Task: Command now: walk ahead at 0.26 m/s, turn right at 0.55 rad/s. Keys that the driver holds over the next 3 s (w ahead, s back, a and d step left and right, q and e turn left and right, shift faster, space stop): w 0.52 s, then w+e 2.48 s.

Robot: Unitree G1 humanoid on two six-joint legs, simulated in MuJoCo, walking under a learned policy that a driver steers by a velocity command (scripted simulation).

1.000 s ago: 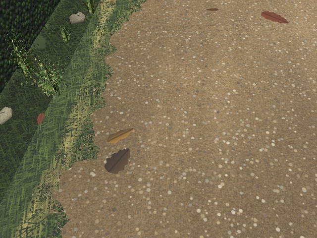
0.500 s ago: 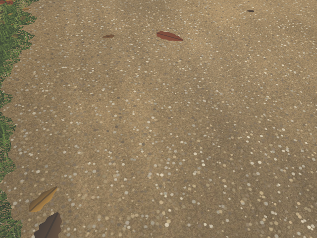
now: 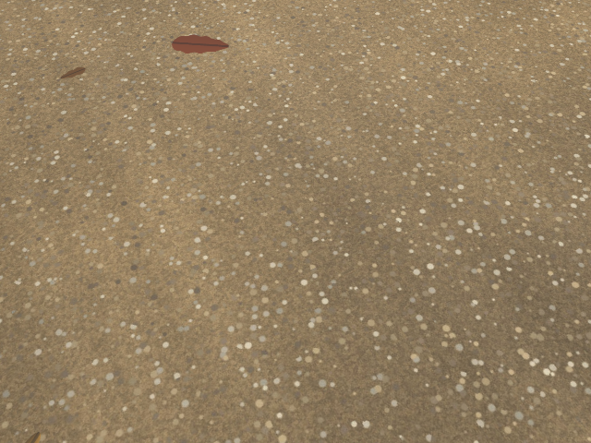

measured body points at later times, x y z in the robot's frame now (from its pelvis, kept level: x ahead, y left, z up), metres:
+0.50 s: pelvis +0.16 +0.03 +0.01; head +0.19 +0.05 +0.46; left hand +0.39 +0.24 -0.08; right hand +0.11 -0.24 -0.10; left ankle +0.08 +0.15 -0.73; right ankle +0.29 -0.15 -0.68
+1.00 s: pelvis +0.42 -0.05 +0.01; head +0.45 -0.07 +0.46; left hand +0.53 +0.21 -0.10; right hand +0.58 -0.35 -0.06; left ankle +0.65 +0.05 -0.69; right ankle +0.33 -0.13 -0.73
